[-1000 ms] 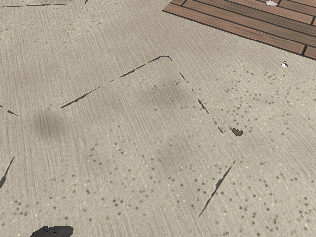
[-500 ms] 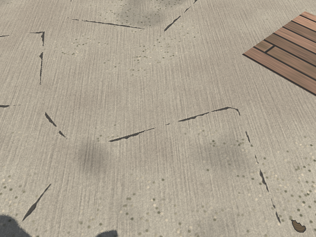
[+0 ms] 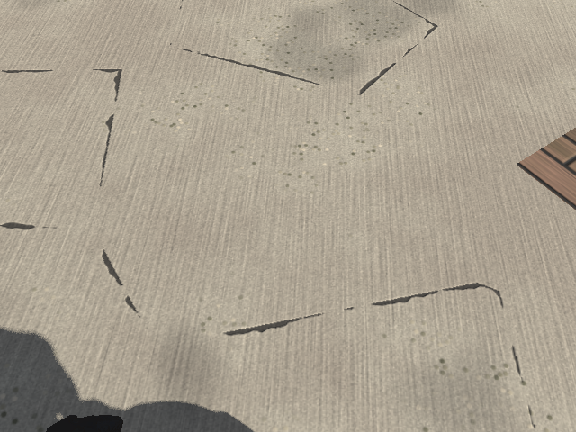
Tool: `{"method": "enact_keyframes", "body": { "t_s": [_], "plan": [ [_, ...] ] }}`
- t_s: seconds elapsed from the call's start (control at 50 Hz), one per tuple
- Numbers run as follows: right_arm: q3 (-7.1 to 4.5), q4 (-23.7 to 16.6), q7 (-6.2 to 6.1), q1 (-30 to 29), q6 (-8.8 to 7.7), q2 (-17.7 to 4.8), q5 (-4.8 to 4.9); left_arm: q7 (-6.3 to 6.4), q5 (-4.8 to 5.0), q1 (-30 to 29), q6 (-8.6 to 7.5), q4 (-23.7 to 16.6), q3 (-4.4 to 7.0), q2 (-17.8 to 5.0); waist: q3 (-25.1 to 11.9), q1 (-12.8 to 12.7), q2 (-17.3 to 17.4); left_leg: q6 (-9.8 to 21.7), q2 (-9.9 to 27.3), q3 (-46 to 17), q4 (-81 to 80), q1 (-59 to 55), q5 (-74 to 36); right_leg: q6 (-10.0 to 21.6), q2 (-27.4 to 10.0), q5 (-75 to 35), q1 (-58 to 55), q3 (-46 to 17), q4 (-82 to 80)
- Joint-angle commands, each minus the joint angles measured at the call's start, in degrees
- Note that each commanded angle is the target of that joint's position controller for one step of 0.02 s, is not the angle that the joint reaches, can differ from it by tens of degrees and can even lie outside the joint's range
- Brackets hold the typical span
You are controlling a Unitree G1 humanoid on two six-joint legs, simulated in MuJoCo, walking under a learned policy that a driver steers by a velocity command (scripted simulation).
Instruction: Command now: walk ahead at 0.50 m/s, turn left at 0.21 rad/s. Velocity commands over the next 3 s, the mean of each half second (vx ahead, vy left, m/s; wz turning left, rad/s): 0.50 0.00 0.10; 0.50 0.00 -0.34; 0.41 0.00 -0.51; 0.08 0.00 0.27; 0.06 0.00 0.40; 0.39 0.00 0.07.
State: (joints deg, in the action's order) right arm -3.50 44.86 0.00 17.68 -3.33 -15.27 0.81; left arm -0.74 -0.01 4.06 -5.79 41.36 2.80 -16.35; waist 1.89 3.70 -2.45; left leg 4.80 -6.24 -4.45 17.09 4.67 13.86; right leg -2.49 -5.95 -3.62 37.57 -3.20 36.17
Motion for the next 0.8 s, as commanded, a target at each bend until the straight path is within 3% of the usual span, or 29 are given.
{"method": "enact_keyframes", "body": {
  "t_s": [0.02, 0.1, 0.12, 0.14, 0.16, 0.18, 0.2, 0.22, 0.24, 0.26, 0.28, 0.34, 0.4, 0.48, 0.52, 0.58, 0.62, 0.64, 0.66, 0.68, 0.7, 0.72, 0.74, 0.76, 0.78, 0.8],
  "plan": [
    [-2.34, -1.3, -0.26, 3.6, -0.47, -9.6, 0.29, -0.74, 0.54, -7.1, -1.09, -5.2, 0.56, -3.7, 0.3, 2.0, 6.5, 7.6, 14.7, -7.2, -3.8, 2.7, -14.7, 1.2, 2.8, -4.2, -5.5, 2.2, -5.4],
    [-2.69, -0.2, -0.69, 4.4, 0.38, -10.5, 0.09, -1.42, 0.38, -5.2, -1.57, -5.6, 1.3, -5.8, 0.0, -0.3, 8.1, 5.8, 18.4, -9.8, 2.3, -6.3, -25.0, 4.8, 4.0, 5.4, -5.7, 2.4, -8.3],
    [-2.7, -0.5, -0.76, 3.2, 0.58, -10.7, 0.07, -1.29, 0.29, -0.9, -1.68, -4.6, 1.93, -6.8, -2.4, -2.9, 8.4, 4.9, 17.1, -8.7, 7.0, -6.6, -34.7, 6.1, 5.7, 6.4, -11.7, 4.0, -9.5],
    [-2.21, -0.9, -0.72, 2.4, 0.73, -9.8, -0.22, -1.03, 0.01, 6.7, -1.74, -2.6, 2.95, -8.8, -8.0, -6.8, 7.5, 3.4, 14.2, -6.3, 16.2, -4.0, -39.8, 8.2, 5.4, 3.6, -23.4, 4.2, -9.2],
    [-1.1, -2.4, -0.78, 2.2, 0.76, -7.3, -1.23, -0.68, -0.76, 16.7, -1.66, -1.3, 3.65, -12.1, -16.7, -10.5, 2.5, 1.5, 10.4, -3.9, 32.4, 6.1, -27.1, 12.1, -4.0, 1.5, -40.2, -6.3, -6.9],
    [0.4, -2.2, -0.33, 11.6, -0.34, -1.9, -0.07, -1.16, -0.45, 21.0, -1.19, 1.0, 4.7, -15.5, -24.4, -7.1, -15.1, -2.9, 0.7, -0.8, 53.2, 28.5, 12.2, 22.0, -16.4, 13.8, -60.3, -33.1, -11.8],
    [-0.25, -1.5, -0.1, 8.5, -0.97, -6.8, 0.57, -1.29, 1.0, 21.4, -0.95, 1.0, 3.28, -9.8, -22.3, -9.5, -10.2, -2.6, 2.8, -5.8, 58.6, 36.4, 18.7, 20.5, -16.0, 26.7, -60.2, -39.8, -17.5],
    [-1.07, -3.4, 0.11, 1.4, -1.34, -9.7, 1.33, -0.94, 0.94, 17.1, -0.68, 0.3, 2.46, -7.5, -12.8, -10.0, -5.3, -2.3, 5.8, -4.4, 59.3, 39.8, 13.9, 17.7, -14.1, 27.4, -52.5, -31.2, -18.8],
    [-0.82, -4.5, -0.02, -2.5, -1.59, -9.1, 0.92, -0.75, 0.17, 13.2, -0.3, -0.3, 2.09, -7.1, -7.8, -8.5, -0.1, -2.3, 8.6, -2.0, 56.7, 38.4, 9.1, 16.3, -11.9, 21.8, -44.0, -24.9, -20.0],
    [-0.99, -5.0, -0.03, -4.2, -1.69, -8.5, -0.01, -0.83, -0.29, 11.0, -0.2, -0.4, 1.71, -6.2, -4.0, -7.0, 1.0, -2.6, 10.2, -1.3, 53.0, 37.0, 6.5, 16.2, -10.0, 15.1, -37.4, -20.8, -21.5],
    [-1.18, -4.8, 0.03, -2.9, -1.45, -7.9, -0.24, -0.82, -0.79, 10.0, -0.42, -0.4, 1.32, -5.3, -3.6, -5.0, -0.5, -2.7, 11.8, -1.4, 50.6, 33.7, 4.7, 15.9, -8.5, 10.5, -33.6, -17.6, -22.7],
    [-0.63, -4.1, -0.02, -1.0, -0.44, -5.1, -0.24, -0.85, 0.06, 10.0, -0.88, 0.6, 1.41, -5.7, -3.2, -3.3, -2.1, -4.1, 12.9, 0.2, 44.1, 31.2, 3.3, 16.7, -6.9, 3.9, -29.3, -11.6, -26.0],
    [-0.01, -5.8, -0.03, -6.5, -0.42, -4.0, -0.77, -0.25, 0.26, 11.2, -0.56, 1.7, 2.06, -7.9, -1.5, -4.4, -0.8, -5.5, 13.6, 1.3, 34.1, 33.1, -5.1, 16.5, -6.1, 0.5, -28.7, -6.9, -28.2],
    [0.54, -7.3, 0.68, -13.9, -1.17, -2.9, -0.41, 0.18, 0.91, 14.3, 0.15, 3.5, 2.25, -8.9, -0.2, -7.2, -0.9, -5.7, 11.4, 3.4, 20.2, 29.4, -17.2, 14.1, -3.7, 0.8, -29.1, -1.6, -28.3],
    [0.54, -8.5, 1.1, -17.6, -1.49, -3.2, -0.13, 0.2, 1.26, 17.1, 0.62, 4.9, 2.32, -9.1, 0.7, -8.6, -0.8, -5.5, 10.5, 3.5, 16.9, 28.7, -18.5, 14.0, -4.8, 1.7, -30.9, -2.5, -27.3],
    [0.1, -9.9, 1.9, -20.0, -2.28, -4.4, 0.05, 0.59, 1.61, 18.5, 1.71, 6.0, 2.59, -9.7, 1.5, -8.0, -1.5, -4.3, 9.4, 2.4, 12.5, 28.4, -14.4, 13.2, -7.1, 0.9, -35.4, -5.6, -23.7],
    [-0.62, -9.2, 2.03, -16.7, -2.81, -6.2, -0.03, 0.98, 1.61, 17.5, 2.31, 6.2, 3.01, -10.7, -0.1, -5.3, -2.5, -3.2, 8.3, 2.9, 10.4, 22.6, -10.9, 12.0, -7.7, -2.8, -36.4, -7.1, -19.7],
    [-1.52, -7.7, 1.75, -11.3, -2.97, -7.7, -0.21, 1.1, 1.61, 16.5, 2.47, 6.0, 2.84, -10.4, -3.1, -2.0, -2.3, -2.0, 7.1, 4.1, 8.4, 14.3, -10.8, 10.7, -5.8, -9.1, -35.1, -5.8, -14.0],
    [-2.85, -5.6, 1.18, -2.7, -3.06, -10.7, -0.83, 1.1, 1.0, 16.3, 2.36, 5.5, 2.0, -8.2, -9.7, 1.8, -1.1, 0.2, 9.9, 2.2, 10.3, 0.2, -12.1, 8.8, -2.5, -8.3, -29.6, -3.6, -3.0],
    [-4.02, -4.9, 0.53, 6.4, -2.71, -15.5, -1.67, 1.05, -0.78, 18.3, 1.84, 3.8, 0.42, -3.5, -19.6, 3.8, 8.6, 4.7, 23.2, -11.8, 13.2, -19.1, -13.2, 5.7, 3.4, 11.1, -15.1, -0.2, 16.6],
    [-4.04, -3.7, 0.86, 7.9, -1.99, -16.1, -1.55, 0.85, 1.06, 24.3, 0.91, 3.4, -0.43, -0.6, -25.8, 1.3, 22.0, 11.1, 31.3, -34.3, 4.3, -28.6, 1.3, 3.9, 8.6, 38.6, 0.7, -1.6, 30.8],
    [-2.75, -4.1, 0.76, 6.1, -1.82, -10.7, -0.97, 0.88, 2.62, 19.9, 0.76, 4.0, 1.29, -7.3, -18.4, 2.9, 13.6, 8.8, 29.0, -31.8, 1.1, -22.8, 10.6, 3.9, 5.1, 36.2, 6.0, -4.9, 36.6],
    [-1.94, -4.2, 0.58, 2.3, -1.87, -8.5, -0.56, 0.92, 2.8, 15.2, 0.89, 2.5, 1.91, -8.8, -11.0, 2.3, 10.8, 6.8, 27.4, -23.7, -0.3, -15.2, 9.6, 4.2, 2.9, 30.6, 7.8, -3.4, 36.7],
    [-1.3, -4.3, 0.71, -1.5, -2.04, -6.9, -0.87, 1.1, 2.15, 13.4, 1.3, 2.3, 1.97, -8.0, -7.2, 0.4, 7.8, 6.0, 25.2, -18.0, -2.1, -7.9, 4.5, 3.8, 0.8, 26.1, 5.5, -2.6, 35.1],
    [-1.0, -4.1, 0.84, -4.2, -2.32, -5.5, -1.2, 1.11, 1.61, 13.4, 1.84, 2.2, 2.19, -7.1, -4.5, -1.5, 8.5, 5.6, 23.4, -13.1, -4.1, -2.5, 0.5, 3.6, -0.7, 23.0, 3.2, -2.9, 32.5],
    [-0.97, -3.8, 0.85, -5.8, -2.7, -5.0, -1.58, 0.99, 1.72, 14.6, 2.56, 2.4, 2.2, -5.9, -3.6, -3.0, 9.7, 5.2, 22.2, -9.3, -6.0, 1.3, -2.4, 3.3, -1.8, 21.0, -0.1, -3.1, 31.5]
  ]
}}
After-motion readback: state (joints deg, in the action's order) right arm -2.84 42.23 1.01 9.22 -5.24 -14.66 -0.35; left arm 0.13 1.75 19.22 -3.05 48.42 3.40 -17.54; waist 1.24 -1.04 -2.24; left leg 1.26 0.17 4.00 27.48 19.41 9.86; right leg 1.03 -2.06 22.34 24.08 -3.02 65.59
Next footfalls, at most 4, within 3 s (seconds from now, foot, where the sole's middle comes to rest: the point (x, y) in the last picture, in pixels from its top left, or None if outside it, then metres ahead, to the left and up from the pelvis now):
0.14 right None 0.28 -0.14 -0.78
0.66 left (227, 393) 0.56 0.11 -0.78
1.20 right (344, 300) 0.79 -0.19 -0.78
1.64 left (302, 220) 1.06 -0.10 -0.78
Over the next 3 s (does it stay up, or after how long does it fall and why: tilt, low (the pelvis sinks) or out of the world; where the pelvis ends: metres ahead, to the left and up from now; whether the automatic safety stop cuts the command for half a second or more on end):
stays up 1.11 -0.22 -0.01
